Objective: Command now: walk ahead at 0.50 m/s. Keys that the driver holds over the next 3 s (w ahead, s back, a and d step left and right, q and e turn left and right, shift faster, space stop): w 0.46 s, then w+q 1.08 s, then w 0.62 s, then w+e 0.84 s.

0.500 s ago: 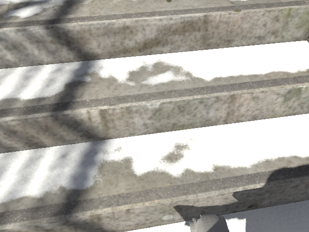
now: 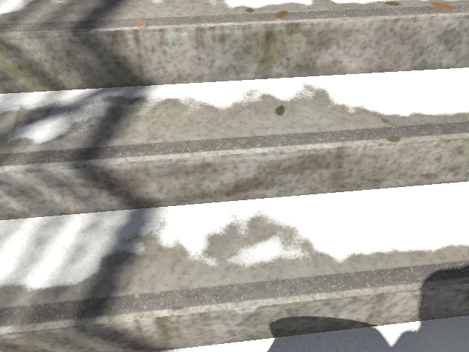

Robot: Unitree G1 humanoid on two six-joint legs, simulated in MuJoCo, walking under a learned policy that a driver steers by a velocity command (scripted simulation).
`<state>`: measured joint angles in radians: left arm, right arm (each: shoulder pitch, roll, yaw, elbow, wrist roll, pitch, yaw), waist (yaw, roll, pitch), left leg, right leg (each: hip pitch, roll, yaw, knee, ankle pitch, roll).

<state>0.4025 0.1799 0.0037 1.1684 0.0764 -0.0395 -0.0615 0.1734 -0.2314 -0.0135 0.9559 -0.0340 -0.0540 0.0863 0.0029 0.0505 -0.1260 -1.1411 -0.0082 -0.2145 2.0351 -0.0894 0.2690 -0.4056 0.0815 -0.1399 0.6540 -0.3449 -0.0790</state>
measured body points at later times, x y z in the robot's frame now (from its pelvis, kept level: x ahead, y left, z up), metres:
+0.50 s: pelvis +0.27 +0.06 +0.16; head +0.27 +0.06 +0.61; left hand +0.38 +0.30 +0.02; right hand +0.22 -0.17 +0.01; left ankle +0.27 +0.15 -0.54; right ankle +0.31 -0.11 -0.31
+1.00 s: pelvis +0.55 -0.01 +0.30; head +0.55 +0.00 +0.75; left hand +0.58 +0.24 +0.16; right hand +0.66 -0.24 +0.16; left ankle +0.47 +0.13 -0.20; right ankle +0.60 -0.09 -0.38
